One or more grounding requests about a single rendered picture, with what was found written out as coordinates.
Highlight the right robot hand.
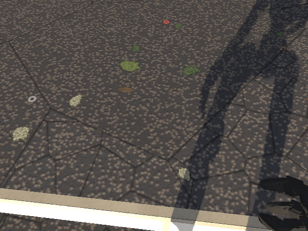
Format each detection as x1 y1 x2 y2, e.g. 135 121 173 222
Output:
258 175 308 231

